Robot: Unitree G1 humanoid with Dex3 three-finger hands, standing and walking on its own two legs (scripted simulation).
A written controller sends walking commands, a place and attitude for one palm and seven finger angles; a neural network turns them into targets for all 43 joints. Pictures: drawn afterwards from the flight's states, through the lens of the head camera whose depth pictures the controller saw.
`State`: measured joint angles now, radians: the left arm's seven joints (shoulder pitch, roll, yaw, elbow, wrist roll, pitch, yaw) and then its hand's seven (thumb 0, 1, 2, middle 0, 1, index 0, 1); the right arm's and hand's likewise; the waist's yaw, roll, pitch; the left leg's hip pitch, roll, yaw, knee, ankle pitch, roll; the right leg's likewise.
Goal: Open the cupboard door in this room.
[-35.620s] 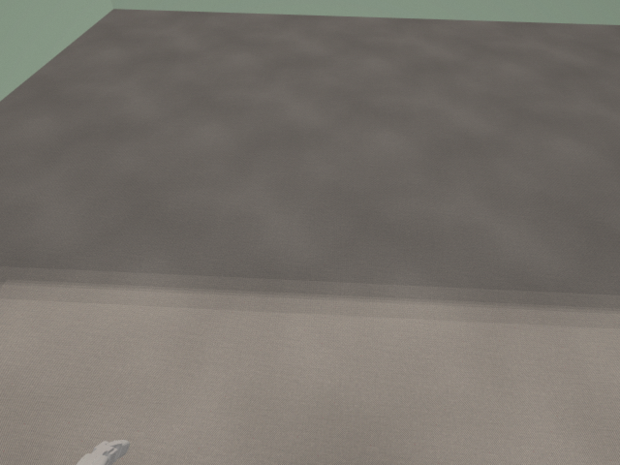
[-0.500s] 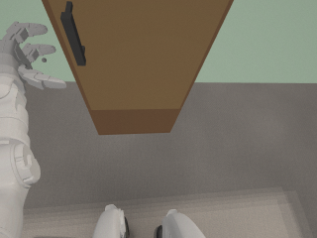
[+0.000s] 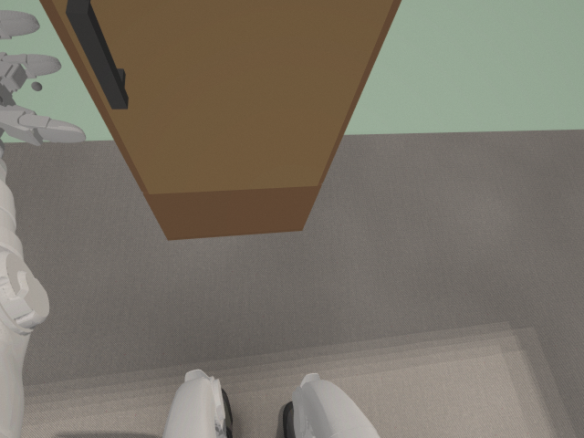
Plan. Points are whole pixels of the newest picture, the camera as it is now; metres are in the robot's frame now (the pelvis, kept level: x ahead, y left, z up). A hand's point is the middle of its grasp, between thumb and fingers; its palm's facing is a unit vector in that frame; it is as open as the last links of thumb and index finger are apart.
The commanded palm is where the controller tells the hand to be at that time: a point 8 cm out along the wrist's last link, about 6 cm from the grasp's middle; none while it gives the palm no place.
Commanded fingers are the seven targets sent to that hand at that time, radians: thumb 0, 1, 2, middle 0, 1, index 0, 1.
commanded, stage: move the hooked fingers beside the handle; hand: left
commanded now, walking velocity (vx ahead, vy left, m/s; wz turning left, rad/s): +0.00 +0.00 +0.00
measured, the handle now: (103, 50) +0.59 +0.18 +0.10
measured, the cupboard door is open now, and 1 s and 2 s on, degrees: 0 0 0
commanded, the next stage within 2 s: slide the fingers in behind the handle in 0.70 s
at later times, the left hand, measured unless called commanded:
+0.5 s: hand (32, 98) +0.53 +0.25 +0.08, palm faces +0.03 -1.00 +0.00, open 14.0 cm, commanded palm +0.52 +0.29 +0.09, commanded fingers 0.00 -0.50 0.30 -0.30 -1.20 -0.30 -1.20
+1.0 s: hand (46, 97) +0.53 +0.24 +0.09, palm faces +0.01 -1.00 +0.00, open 14.0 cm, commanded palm +0.52 +0.27 +0.09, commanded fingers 0.00 -0.50 0.30 -0.30 -1.20 -0.30 -1.20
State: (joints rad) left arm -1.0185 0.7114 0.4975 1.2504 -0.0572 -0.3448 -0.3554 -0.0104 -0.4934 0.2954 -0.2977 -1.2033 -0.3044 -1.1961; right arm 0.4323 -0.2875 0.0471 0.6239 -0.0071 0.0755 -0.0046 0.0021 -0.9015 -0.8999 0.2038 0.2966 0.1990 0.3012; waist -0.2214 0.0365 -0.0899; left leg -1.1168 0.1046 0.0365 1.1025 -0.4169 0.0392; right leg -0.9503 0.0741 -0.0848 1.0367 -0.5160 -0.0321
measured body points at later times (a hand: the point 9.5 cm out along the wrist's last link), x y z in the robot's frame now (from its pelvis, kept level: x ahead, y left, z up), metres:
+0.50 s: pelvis +0.00 +0.01 +0.00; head +0.16 +0.05 +0.42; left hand +0.52 +0.31 +0.08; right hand +0.01 -0.27 -0.09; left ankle +0.05 +0.10 -0.65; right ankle -0.02 -0.11 -0.65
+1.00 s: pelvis +0.00 +0.01 +0.00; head +0.15 +0.05 +0.43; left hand +0.52 +0.29 +0.09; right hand -0.02 -0.26 -0.09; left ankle +0.05 +0.10 -0.65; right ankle -0.02 -0.11 -0.65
